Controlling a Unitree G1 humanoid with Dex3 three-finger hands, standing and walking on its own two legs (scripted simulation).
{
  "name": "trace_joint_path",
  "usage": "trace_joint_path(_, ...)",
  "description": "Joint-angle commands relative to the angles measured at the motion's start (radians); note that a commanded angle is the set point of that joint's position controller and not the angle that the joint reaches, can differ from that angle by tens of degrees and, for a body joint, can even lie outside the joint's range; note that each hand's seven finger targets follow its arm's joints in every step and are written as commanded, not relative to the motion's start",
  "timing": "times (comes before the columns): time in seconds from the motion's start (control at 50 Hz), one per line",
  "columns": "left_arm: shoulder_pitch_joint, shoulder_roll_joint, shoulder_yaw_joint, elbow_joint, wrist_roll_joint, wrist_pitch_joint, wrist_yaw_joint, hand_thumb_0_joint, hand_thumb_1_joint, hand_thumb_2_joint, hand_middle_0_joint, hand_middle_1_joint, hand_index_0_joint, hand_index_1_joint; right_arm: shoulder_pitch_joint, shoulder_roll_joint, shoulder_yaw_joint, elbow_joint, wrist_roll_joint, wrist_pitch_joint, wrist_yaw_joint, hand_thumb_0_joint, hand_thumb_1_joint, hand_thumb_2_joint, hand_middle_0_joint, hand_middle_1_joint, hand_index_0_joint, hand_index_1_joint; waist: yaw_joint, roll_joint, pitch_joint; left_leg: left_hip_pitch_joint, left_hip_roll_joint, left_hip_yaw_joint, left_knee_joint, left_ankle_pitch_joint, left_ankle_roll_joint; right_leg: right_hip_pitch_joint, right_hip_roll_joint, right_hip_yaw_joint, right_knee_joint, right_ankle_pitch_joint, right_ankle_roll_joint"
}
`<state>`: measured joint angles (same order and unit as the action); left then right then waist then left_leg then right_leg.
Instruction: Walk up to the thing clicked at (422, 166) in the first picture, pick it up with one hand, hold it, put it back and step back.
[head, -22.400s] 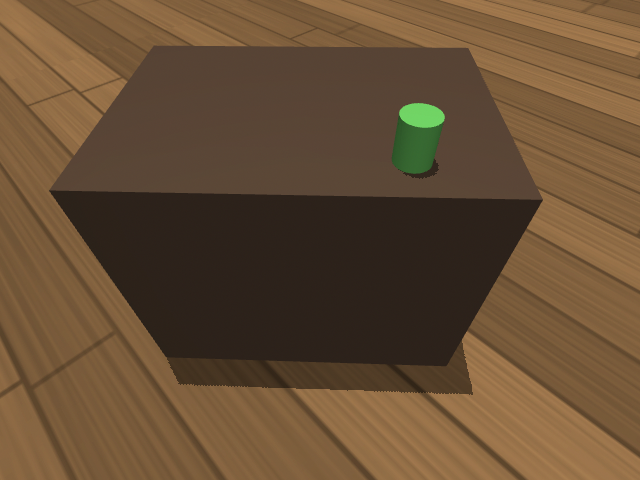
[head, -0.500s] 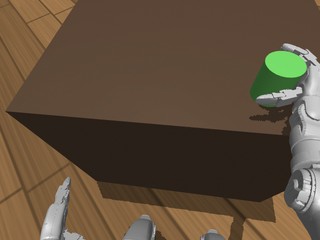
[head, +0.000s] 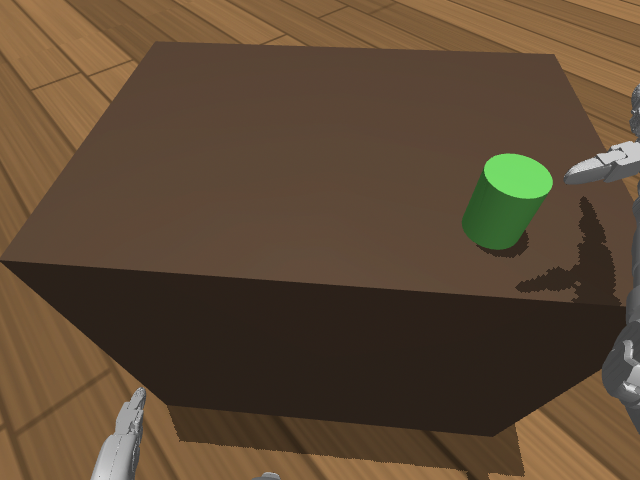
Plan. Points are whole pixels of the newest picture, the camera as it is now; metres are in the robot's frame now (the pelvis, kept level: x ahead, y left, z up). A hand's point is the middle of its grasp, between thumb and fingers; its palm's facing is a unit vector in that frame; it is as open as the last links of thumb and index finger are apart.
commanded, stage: rise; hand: right
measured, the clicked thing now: (503, 203) +0.48 -0.20 +0.07
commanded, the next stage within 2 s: sink last in 0.12 s
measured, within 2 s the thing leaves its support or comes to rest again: neither
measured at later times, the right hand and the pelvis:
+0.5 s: hand out of the picture +0.39 -0.38 +0.21, palm faces +0.55 +0.78 -0.30, open 17.6 cm; pelvis +0.01 +0.00 +0.02, yaw -1 degrees
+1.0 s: hand out of the picture +0.18 -0.24 +0.17, palm faces +0.37 +0.84 -0.40, open 17.6 cm; pelvis +0.01 +0.01 +0.02, yaw -2 degrees
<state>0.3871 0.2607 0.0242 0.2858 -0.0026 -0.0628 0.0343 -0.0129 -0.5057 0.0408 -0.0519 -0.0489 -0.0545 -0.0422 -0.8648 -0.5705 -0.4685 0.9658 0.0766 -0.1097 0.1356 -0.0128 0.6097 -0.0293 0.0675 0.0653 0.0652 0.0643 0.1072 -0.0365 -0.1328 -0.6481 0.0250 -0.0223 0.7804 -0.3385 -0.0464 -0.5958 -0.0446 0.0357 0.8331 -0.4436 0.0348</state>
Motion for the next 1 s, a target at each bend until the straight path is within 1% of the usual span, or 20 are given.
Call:
trace_joint_path(0.0,-0.043,0.14,0.056,-0.086,-0.021,-0.069,0.019,0.0,-0.526,0.027,-0.046,-0.044,-0.049,-0.04,-0.362,-0.245,0.007,-0.093,0.031,0.051,0.078,0.0,0.611,-0.028,0.044,0.05,0.049,0.05,-0.022,-0.007,-0.261,0.239,-0.038,0.067,-0.102,0.319,0.04,0.144,0.024,-0.036,-0.143,0.423,-0.032)
trace_joint_path(0.04,-0.093,0.122,0.016,-0.133,-0.025,-0.083,0.016,0.0,-0.562,0.069,-0.056,-0.041,-0.043,-0.054,-0.376,-0.266,-0.003,-0.106,0.038,0.079,0.111,0.0,0.563,-0.045,0.055,0.061,0.063,0.061,-0.031,0.037,-0.257,0.266,-0.033,0.059,-0.124,0.309,0.033,0.137,0.028,-0.044,-0.157,0.373,-0.042)
trace_joint_path(0.06,-0.12,0.091,0.006,-0.203,-0.024,-0.072,-0.003,0.0,-0.535,0.051,-0.052,-0.043,-0.045,-0.048,-0.325,-0.383,0.031,-0.129,-0.072,0.053,0.051,0.0,0.581,-0.035,0.058,0.06,0.064,0.06,-0.08,0.091,-0.229,0.305,-0.022,0.051,-0.151,0.279,0.025,0.115,0.04,-0.069,-0.175,0.333,-0.043)
trace_joint_path(0.14,0.068,0.146,0.081,-0.071,-0.032,-0.028,-0.019,0.0,-0.52,0.043,-0.046,-0.04,-0.044,-0.041,-0.23,-0.406,0.011,-0.051,-0.067,0.066,0.005,0.0,0.611,-0.026,0.054,0.062,0.062,0.061,-0.037,0.087,-0.105,0.25,-0.023,0.058,-0.186,0.218,0.027,0.131,0.043,-0.073,-0.223,0.27,-0.046)
trace_joint_path(0.18,0.032,0.13,0.071,-0.109,-0.034,-0.022,-0.039,0.0,-0.523,0.042,-0.048,-0.041,-0.046,-0.041,-0.36,-0.554,-0.058,-0.291,-0.086,0.046,-0.023,0.0,0.611,-0.027,0.056,0.06,0.062,0.06,-0.084,-0.028,-0.246,0.321,-0.012,0.041,-0.181,0.27,0.03,0.193,0.054,-0.085,-0.217,0.327,-0.042)
trace_joint_path(0.24,-0.013,0.138,0.082,-0.117,-0.042,-0.03,-0.051,0.0,-0.507,0.045,-0.048,-0.046,-0.055,-0.037,-0.349,-0.557,-0.061,-0.3,-0.096,0.04,-0.055,0.0,0.611,-0.033,0.058,0.054,0.054,0.054,-0.074,-0.046,-0.251,0.338,-0.017,0.048,-0.182,0.273,0.033,0.217,0.055,-0.084,-0.224,0.327,-0.037)
trace_joint_path(0.3,-0.116,0.109,0.026,-0.19,-0.043,-0.052,-0.046,0.0,-0.522,0.062,-0.049,-0.054,-0.053,-0.049,-0.417,-0.576,-0.08,-0.523,-0.096,-0.003,-0.095,0.0,0.591,-0.039,0.06,0.053,0.053,0.053,-0.118,-0.185,-0.464,0.402,-0.016,0.047,-0.158,0.36,0.046,0.34,0.05,-0.078,-0.212,0.461,-0.015)
trace_joint_path(0.34,-0.101,0.087,0.002,-0.155,-0.04,-0.062,-0.036,0.0,-0.53,0.066,-0.05,-0.053,-0.051,-0.051,-0.274,-0.486,-0.043,-0.435,-0.099,-0.006,-0.118,0.0,0.58,-0.044,0.06,0.053,0.053,0.053,-0.11,-0.171,-0.408,0.381,-0.027,0.062,-0.158,0.366,0.053,0.347,0.043,-0.069,-0.206,0.511,-0.008)
trace_joint_path(0.38,-0.032,0.137,0.063,-0.071,-0.033,-0.057,-0.022,0.0,-0.542,0.077,-0.051,-0.051,-0.047,-0.055,-0.039,-0.403,-0.025,-0.331,-0.099,0.003,-0.135,0.0,0.562,-0.051,0.06,0.053,0.052,0.053,-0.096,-0.127,-0.305,0.348,-0.031,0.074,-0.173,0.362,0.055,0.328,0.034,-0.065,-0.214,0.528,-0.002)
trace_joint_path(0.42,-0.136,0.153,0.082,-0.171,-0.033,-0.067,-0.017,0.0,-0.539,0.067,-0.051,-0.044,-0.047,-0.048,-0.115,-0.369,0.009,-0.503,-0.087,-0.004,-0.133,0.0,0.571,-0.048,0.059,0.053,0.052,0.053,-0.098,-0.155,-0.357,0.34,-0.034,0.081,-0.168,0.359,0.059,0.383,0.023,-0.058,-0.214,0.568,0.002)
trace_joint_path(0.46,-0.041,0.155,0.116,-0.085,-0.038,-0.059,-0.016,0.0,-0.534,0.059,-0.052,-0.044,-0.05,-0.045,0.042,-0.318,0.018,-0.584,-0.068,0.003,-0.129,0.0,0.564,-0.048,0.059,0.053,0.052,0.054,-0.111,-0.193,-0.29,0.304,-0.04,0.094,-0.178,0.343,0.065,0.417,0.015,-0.054,-0.219,0.641,0.011)
trace_joint_path(0.5,0.02,0.216,0.194,-0.06,-0.051,-0.049,-0.016,0.0,-0.528,0.056,-0.053,-0.047,-0.052,-0.047,0.332,-0.332,-0.054,-0.652,-0.047,0.018,-0.133,0.0,0.562,-0.049,0.058,0.054,0.052,0.054,-0.115,-0.121,-0.218,0.312,-0.052,0.113,-0.18,0.356,0.065,0.406,0.0,-0.043,-0.23,0.709,0.015)
trace_joint_path(0.54,0.001,0.133,0.133,-0.105,-0.058,-0.042,-0.039,0.0,-0.516,0.046,-0.055,-0.048,-0.058,-0.044,0.436,-0.223,-0.003,-0.893,-0.027,0.014,-0.115,0.0,0.542,-0.051,0.06,0.053,0.053,0.053,-0.134,-0.091,-0.201,0.375,-0.047,0.111,-0.178,0.401,0.065,0.361,0.012,-0.06,-0.233,0.692,0.007)
trace_joint_path(0.58,0.028,0.101,0.119,-0.067,-0.069,-0.017,-0.052,0.0,-0.518,0.044,-0.055,-0.049,-0.059,-0.045,0.66,-0.192,-0.024,-0.998,-0.008,0.029,-0.113,0.0,0.533,-0.051,0.06,0.053,0.053,0.053,-0.14,-0.024,-0.079,0.392,-0.047,0.111,-0.199,0.387,0.059,0.283,0.021,-0.074,-0.264,0.592,-0.005)
trace_joint_path(0.66,-0.022,0.069,0.116,-0.122,-0.072,0.012,-0.068,0.0,-0.525,0.048,-0.054,-0.047,-0.055,-0.046,0.749,-0.139,-0.042,-1.354,0.01,0.009,-0.114,0.0,0.55,-0.048,0.059,0.054,0.053,0.054,-0.136,-0.042,-0.052,0.414,-0.034,0.096,-0.218,0.358,0.051,0.297,0.033,-0.083,-0.292,0.491,-0.017)
trace_joint_path(0.78,-0.082,0.142,0.213,-0.139,-0.052,0.015,-0.032,0.0,-0.51,0.039,-0.05,-0.049,-0.055,-0.043,1.061,-0.083,-0.099,-1.529,0.016,0.0,-0.148,0.0,0.586,-0.04,0.056,0.056,0.053,0.056,-0.154,-0.06,-0.051,0.433,-0.021,0.091,-0.215,0.3,0.045,0.299,0.045,-0.074,-0.29,0.417,-0.021)
trace_joint_path(0.86,-0.078,0.106,0.192,-0.201,-0.046,0.009,-0.007,0.0,-0.509,0.036,-0.05,-0.046,-0.054,-0.041,1.247,0.051,0.007,-1.604,0.016,-0.027,-0.147,0.0,0.594,-0.042,0.053,0.058,0.052,0.058,-0.148,0.02,-0.065,0.448,-0.008,0.088,-0.21,0.332,0.036,0.31,0.051,-0.077,-0.264,0.419,-0.031)
trace_joint_path(0.9,-0.052,0.068,0.167,-0.176,-0.046,0.002,0.0,0.0,-0.515,0.043,-0.051,-0.051,-0.054,-0.047,1.288,0.124,0.07,-1.609,0.019,-0.035,-0.141,0.0,0.571,-0.047,0.053,0.058,0.053,0.058,-0.145,0.047,0.009,0.395,-0.01,0.093,-0.223,0.238,0.031,0.293,0.049,-0.075,-0.275,0.339,-0.036)
trace_joint_path(0.94,-0.01,0.083,0.186,-0.184,-0.047,-0.008,0.007,0.0,-0.509,0.044,-0.051,-0.056,-0.055,-0.051,1.385,0.118,0.052,-1.597,0.019,-0.038,-0.142,0.0,0.578,-0.047,0.052,0.059,0.052,0.059,-0.143,0.064,0.057,0.361,-0.013,0.1,-0.233,0.17,0.026,0.267,0.047,-0.075,-0.289,0.276,-0.04)
trace_joint_path(0.98,-0.041,0.042,0.15,-0.154,-0.044,-0.016,0.006,0.0,-0.502,0.039,-0.052,-0.057,-0.058,-0.05,1.245,0.124,0.089,-1.692,0.015,-0.066,-0.139,0.0,0.577,-0.047,0.05,0.059,0.052,0.059,-0.132,0.034,0.083,0.322,-0.009,0.092,-0.235,0.109,0.025,0.263,0.052,-0.076,-0.297,0.21,-0.039)
